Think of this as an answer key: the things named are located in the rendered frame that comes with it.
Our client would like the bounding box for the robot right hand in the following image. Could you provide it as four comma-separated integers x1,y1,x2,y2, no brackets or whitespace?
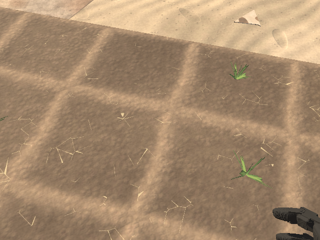
272,207,320,240

